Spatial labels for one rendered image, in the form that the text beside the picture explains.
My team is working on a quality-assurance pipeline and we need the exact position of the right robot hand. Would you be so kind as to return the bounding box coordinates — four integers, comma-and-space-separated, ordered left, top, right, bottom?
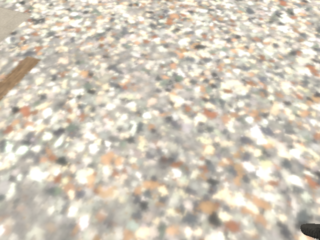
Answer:
300, 223, 320, 240

